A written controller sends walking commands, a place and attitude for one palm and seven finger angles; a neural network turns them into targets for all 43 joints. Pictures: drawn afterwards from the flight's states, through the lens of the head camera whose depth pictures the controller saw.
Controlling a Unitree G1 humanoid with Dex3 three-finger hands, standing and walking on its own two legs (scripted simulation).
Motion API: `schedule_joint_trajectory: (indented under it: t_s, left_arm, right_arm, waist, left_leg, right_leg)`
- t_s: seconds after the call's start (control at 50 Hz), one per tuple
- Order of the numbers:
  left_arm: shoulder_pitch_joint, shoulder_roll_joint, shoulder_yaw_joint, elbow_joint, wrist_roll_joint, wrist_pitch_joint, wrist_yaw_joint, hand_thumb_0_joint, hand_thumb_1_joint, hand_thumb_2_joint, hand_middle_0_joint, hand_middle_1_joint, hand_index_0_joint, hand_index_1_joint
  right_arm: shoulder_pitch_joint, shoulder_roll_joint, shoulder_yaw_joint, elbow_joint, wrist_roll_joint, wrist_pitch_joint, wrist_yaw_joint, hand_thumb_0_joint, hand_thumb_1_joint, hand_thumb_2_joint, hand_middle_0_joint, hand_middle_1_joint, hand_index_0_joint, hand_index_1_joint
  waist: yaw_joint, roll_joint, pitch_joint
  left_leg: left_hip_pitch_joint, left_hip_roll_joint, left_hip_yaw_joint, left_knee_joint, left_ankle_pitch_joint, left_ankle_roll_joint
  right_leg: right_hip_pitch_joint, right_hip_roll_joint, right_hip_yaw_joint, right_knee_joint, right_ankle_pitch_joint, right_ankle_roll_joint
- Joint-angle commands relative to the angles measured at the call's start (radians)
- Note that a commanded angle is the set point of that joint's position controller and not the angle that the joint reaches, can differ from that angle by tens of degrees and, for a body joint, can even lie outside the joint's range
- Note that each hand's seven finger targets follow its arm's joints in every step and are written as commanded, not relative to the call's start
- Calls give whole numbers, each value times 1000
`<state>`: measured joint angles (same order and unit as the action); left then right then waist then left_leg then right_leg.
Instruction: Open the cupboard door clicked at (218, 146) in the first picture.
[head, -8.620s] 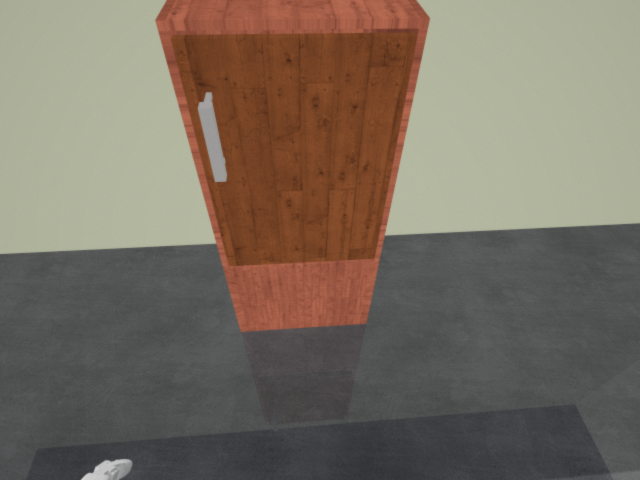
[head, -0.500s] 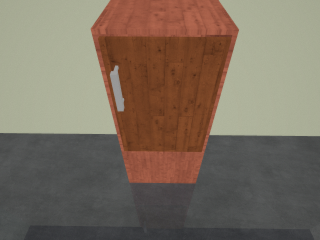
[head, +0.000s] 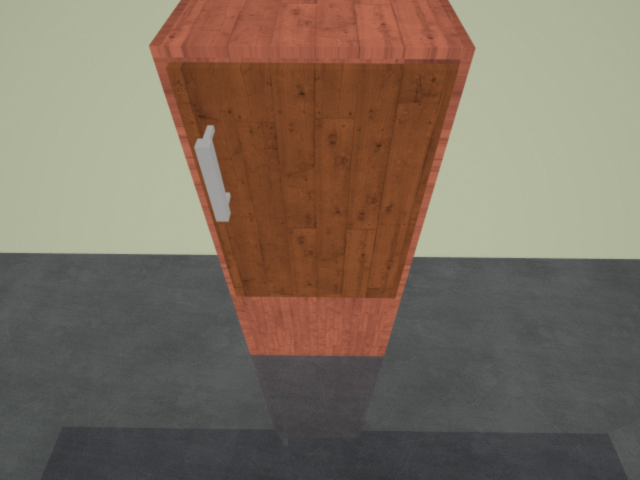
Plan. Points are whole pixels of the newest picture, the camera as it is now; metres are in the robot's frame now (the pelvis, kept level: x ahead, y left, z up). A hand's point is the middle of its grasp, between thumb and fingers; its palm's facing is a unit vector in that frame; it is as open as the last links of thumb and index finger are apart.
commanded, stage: look again from close up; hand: left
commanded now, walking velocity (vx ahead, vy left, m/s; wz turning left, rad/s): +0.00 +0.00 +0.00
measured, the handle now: (216, 175) +0.55 +0.21 +0.05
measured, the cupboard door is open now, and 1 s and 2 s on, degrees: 0 0 0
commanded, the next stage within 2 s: raise the hand with hooked fingers in 0.22 s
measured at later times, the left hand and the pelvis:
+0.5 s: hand (198, 395) +0.22 +0.17 -0.02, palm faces +0.26 -0.96 -0.12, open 7.6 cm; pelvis +0.02 -0.02 -0.01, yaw +3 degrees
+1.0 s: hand (176, 412) +0.19 +0.19 -0.01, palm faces -0.06 -0.99 -0.08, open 10.1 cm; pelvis -0.03 -0.03 -0.08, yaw +4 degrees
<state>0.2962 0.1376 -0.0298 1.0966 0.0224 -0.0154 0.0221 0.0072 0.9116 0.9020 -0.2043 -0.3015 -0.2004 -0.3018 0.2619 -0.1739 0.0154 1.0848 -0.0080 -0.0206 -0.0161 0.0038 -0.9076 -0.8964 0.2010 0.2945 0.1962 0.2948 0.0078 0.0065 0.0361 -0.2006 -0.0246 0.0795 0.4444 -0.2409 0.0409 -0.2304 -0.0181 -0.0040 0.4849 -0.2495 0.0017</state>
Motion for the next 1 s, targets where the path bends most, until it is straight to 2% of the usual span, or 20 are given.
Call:
schedule_joint_trajectory:
  t_s: [0.0,0.28,0.3,0.32,0.34,0.36,0.38,0.4,0.42,0.46,0.5,0.56,0.6,0.7,0.74,0.76,0.86,0.9,0.96,0.98]
  left_arm:
    - [39,125,33,-32,-6,-19,13,0,900,900,-200,-300,-200,-300]
    - [0,147,42,-36,-8,-18,14,0,900,900,-200,-300,-200,-300]
    - [105,145,46,3,-3,-29,58,0,900,900,-200,-300,-200,-300]
    - [-677,405,219,-1559,-194,-242,54,0,877,890,-202,-315,-202,-315]
    - [-162,326,205,-1272,-109,-187,78,0,853,880,-203,-330,-203,-330]
    - [-105,220,147,-1175,-144,-141,118,0,830,870,-205,-345,-205,-345]
    - [174,-18,24,-949,-167,-54,99,0,807,860,-207,-360,-207,-360]
    - [-44,65,94,-1133,-188,-94,78,0,783,850,-208,-375,-208,-375]
    - [-14,132,175,-1107,-184,-146,50,0,760,840,-210,-390,-210,-390]
    - [271,102,234,-891,-203,-251,-32,0,713,820,-213,-420,-213,-420]
    - [374,47,225,-842,-241,-384,-151,0,667,800,-217,-450,-217,-450]
    - [351,123,288,-844,-291,-564,-355,0,597,770,-222,-495,-222,-495]
    - [249,196,337,-902,-319,-587,-433,0,550,750,-225,-525,-225,-525]
    - [-78,281,419,-1221,-390,-587,-414,0,433,700,-233,-600,-233,-600]
    - [-191,273,374,-1361,-384,-631,-389,0,387,680,-237,-630,-237,-630]
    - [-242,276,339,-1403,-380,-638,-389,0,363,670,-238,-645,-238,-645]
    - [-210,295,287,-1221,-356,-530,-451,0,247,620,-247,-720,-247,-720]
    - [-157,327,324,-1137,-349,-429,-471,0,200,600,-250,-750,-250,-750]
    - [-38,371,432,-1034,-394,-274,-473,0,130,570,-255,-795,-255,-795]
    - [-42,362,443,-1069,-410,-252,-462,0,107,560,-257,-810,-257,-810]
  right_arm:
    - [45,-90,-21,-19,-2,-24,-11,0,-900,-900,200,300,200,300]
    - [36,-96,-22,3,-4,-22,-18,0,-900,-900,200,300,200,300]
    - [-45,-119,-32,-62,8,-20,-12,0,-900,-900,200,300,200,300]
    - [-19,-269,-62,-405,55,-167,-44,0,-900,-900,200,300,200,300]
    - [-83,-176,-33,-355,28,-262,-79,0,-900,-900,200,300,200,300]
    - [-83,-172,-46,-294,32,-284,-83,0,-900,-900,200,300,200,300]
    - [-52,-129,-46,-289,50,-275,-73,0,-900,-900,200,300,200,300]
    - [-87,-180,-62,-379,45,-282,-60,0,-900,-900,200,300,200,300]
    - [-81,-197,-88,-401,29,-286,-60,0,-900,-900,200,300,200,300]
    - [-99,-185,-103,-457,22,-288,-49,0,-900,-900,200,300,200,300]
    - [-128,-180,-105,-509,12,-279,-21,0,-900,-900,200,300,200,300]
    - [-141,-199,-119,-595,20,-280,9,0,-900,-900,200,300,200,300]
    - [-158,-209,-115,-655,29,-278,5,0,-900,-900,200,300,200,300]
    - [-103,-182,-102,-715,35,-273,-29,0,-900,-900,200,300,200,300]
    - [-80,-178,-90,-694,31,-279,-40,0,-900,-900,200,300,200,300]
    - [-73,-188,-84,-682,27,-281,-47,0,-900,-900,200,300,200,300]
    - [-68,-219,-60,-630,42,-293,-73,0,-900,-900,200,300,200,300]
    - [-72,-218,-56,-640,54,-287,-78,0,-900,-900,200,300,200,300]
    - [-110,-209,-49,-686,60,-267,-80,0,-900,-900,200,300,200,300]
    - [-113,-201,-43,-703,59,-263,-78,0,-900,-900,200,300,200,300]
  waist:
    - [-9,-12,-1]
    - [-5,-26,-13]
    - [29,-76,-14]
    - [-83,136,-513]
    - [19,303,-467]
    - [-10,260,-353]
    - [-35,112,-209]
    - [-46,51,-75]
    - [-52,-62,-88]
    - [19,-199,-42]
    - [52,-290,-72]
    - [60,-180,-150]
    - [58,-101,-240]
    - [4,23,-388]
    - [-33,104,-400]
    - [-59,92,-382]
    - [-83,93,-270]
    - [-56,49,-276]
    - [30,-22,-315]
    - [38,-23,-340]
  left_leg:
    - [-1,120,-122,-87,107,5]
    - [31,131,-107,-66,202,-5]
    - [-17,147,-68,142,252,-36]
    - [208,23,-89,6,395,-14]
    - [317,69,-83,-13,607,-10]
    - [212,70,-83,6,527,-51]
    - [129,82,-92,10,459,-33]
    - [18,65,-121,41,378,-35]
    - [-35,49,-101,85,293,-29]
    - [-193,24,-87,159,208,-29]
    - [-338,7,-70,249,138,-43]
    - [-454,-18,-48,379,54,-59]
    - [-521,-30,-27,452,3,-48]
    - [-552,-7,-50,561,-78,-23]
    - [-504,11,-69,579,-56,-13]
    - [-497,22,-81,593,-53,-7]
    - [-517,34,-112,556,-87,1]
    - [-528,27,-110,510,-101,0]
    - [-527,18,-113,451,-81,-9]
    - [-518,12,-106,438,-66,-10]
  right_leg:
    - [6,-85,98,-76,131,-42]
    - [52,-87,89,-64,260,-48]
    - [61,-148,137,-73,639,-15]
    - [129,-47,48,23,539,-48]
    - [80,5,19,65,300,-61]
    - [7,10,-41,58,135,-50]
    - [-73,4,-64,34,110,-29]
    - [-107,-1,-69,25,172,-28]
    - [-143,4,-79,27,168,-24]
    - [-184,12,-85,95,169,-21]
    - [-240,18,-76,209,190,-11]
    - [-257,-12,12,311,218,-14]
    - [-271,-27,70,338,140,-11]
    - [-306,-31,176,312,-111,10]
    - [-358,-13,149,331,-100,-5]
    - [-397,0,140,347,-96,-10]
    - [-445,28,85,324,-157,-23]
    - [-398,17,81,280,-194,-13]
    - [-284,6,79,243,-226,-11]
    - [-259,-3,74,238,-208,-3]
